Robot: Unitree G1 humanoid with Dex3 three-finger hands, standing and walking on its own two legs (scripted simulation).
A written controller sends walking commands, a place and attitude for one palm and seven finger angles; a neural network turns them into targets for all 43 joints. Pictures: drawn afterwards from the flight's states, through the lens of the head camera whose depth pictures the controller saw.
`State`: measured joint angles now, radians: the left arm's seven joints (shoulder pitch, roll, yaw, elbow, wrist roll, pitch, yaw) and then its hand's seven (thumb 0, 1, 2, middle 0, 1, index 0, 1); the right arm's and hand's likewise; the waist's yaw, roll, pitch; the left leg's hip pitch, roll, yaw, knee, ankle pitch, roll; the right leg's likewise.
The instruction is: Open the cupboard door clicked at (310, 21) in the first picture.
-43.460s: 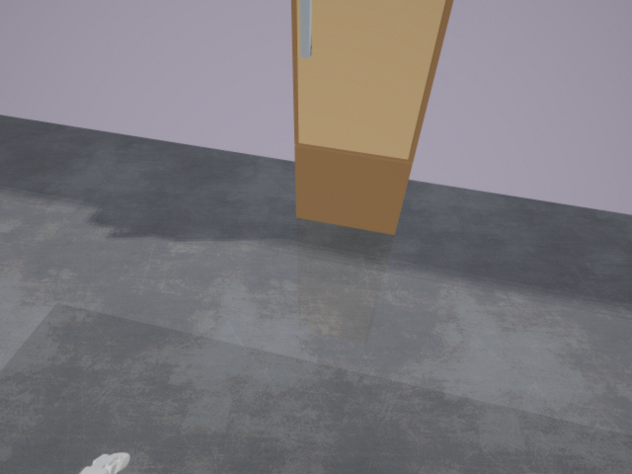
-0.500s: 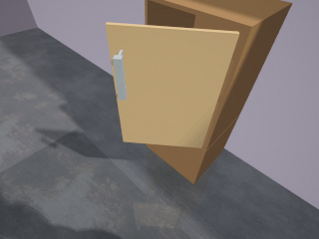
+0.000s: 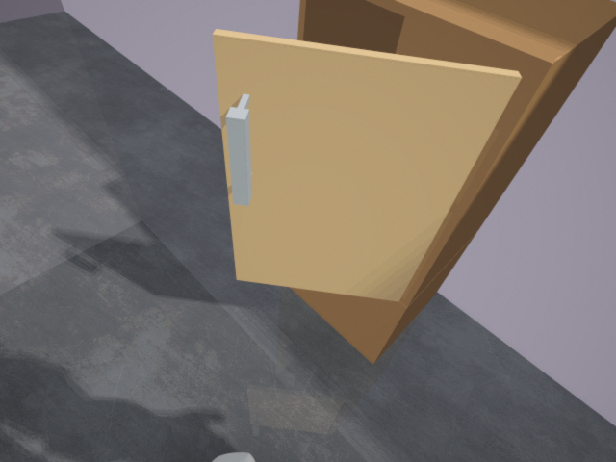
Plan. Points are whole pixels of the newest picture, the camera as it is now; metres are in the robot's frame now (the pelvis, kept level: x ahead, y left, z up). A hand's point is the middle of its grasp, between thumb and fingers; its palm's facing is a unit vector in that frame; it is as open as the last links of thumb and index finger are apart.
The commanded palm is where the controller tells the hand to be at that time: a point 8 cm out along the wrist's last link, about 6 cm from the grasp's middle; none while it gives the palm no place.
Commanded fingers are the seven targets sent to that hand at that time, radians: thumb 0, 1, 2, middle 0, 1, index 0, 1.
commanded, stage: come to a stop and stand still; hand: left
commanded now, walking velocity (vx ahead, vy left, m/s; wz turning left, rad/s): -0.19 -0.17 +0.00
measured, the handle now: (243, 151) +0.53 +0.17 +0.10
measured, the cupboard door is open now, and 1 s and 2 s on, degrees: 39 39 39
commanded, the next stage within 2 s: look again from close up in 0.80 s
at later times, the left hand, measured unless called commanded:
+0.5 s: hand out of the picture -0.08 +0.15 -0.15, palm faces +0.07 -0.98 -0.19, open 7.4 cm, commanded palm none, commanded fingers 0.00 0.90 0.90 -0.20 -0.30 -0.20 -0.30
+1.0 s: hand out of the picture -0.07 +0.15 -0.16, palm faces +0.06 -0.98 -0.21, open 7.3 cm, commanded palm none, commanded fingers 0.00 0.90 0.90 -0.20 -0.30 -0.20 -0.30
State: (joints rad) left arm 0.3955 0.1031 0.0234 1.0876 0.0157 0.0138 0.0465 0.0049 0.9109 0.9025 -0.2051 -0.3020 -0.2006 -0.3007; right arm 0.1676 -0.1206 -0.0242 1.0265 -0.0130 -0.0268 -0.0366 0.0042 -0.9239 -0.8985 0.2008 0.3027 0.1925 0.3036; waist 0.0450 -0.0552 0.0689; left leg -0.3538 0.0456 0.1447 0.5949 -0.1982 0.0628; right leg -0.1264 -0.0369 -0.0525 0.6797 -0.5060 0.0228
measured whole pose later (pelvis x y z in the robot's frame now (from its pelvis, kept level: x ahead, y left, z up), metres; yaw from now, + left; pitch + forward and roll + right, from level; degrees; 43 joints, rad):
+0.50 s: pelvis -0.07 -0.02 +0.02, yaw +0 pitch -1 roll +0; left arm 0.37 0.13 0.04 1.02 0.03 0.01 0.02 0.01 0.91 0.90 -0.20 -0.30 -0.20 -0.30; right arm 0.34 -0.19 -0.08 1.04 -0.03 0.05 0.01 0.00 -0.91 -0.90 0.20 0.30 0.19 0.30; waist -0.01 0.01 -0.01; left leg -0.40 0.04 0.07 0.84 -0.32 -0.02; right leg -0.15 -0.05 -0.07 0.39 -0.22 0.01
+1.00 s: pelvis -0.06 -0.01 +0.01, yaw +1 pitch +0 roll +0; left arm 0.31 0.11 0.00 1.10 0.02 -0.01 0.04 0.02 0.93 0.90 -0.20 -0.30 -0.20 -0.30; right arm 0.34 -0.11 0.01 1.09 -0.03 0.00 -0.02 0.02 -0.92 -0.90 0.21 0.30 0.20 0.30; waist 0.00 0.04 0.01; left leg -0.22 -0.01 0.08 0.54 -0.32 0.03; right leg -0.25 -0.04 -0.06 0.55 -0.29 0.00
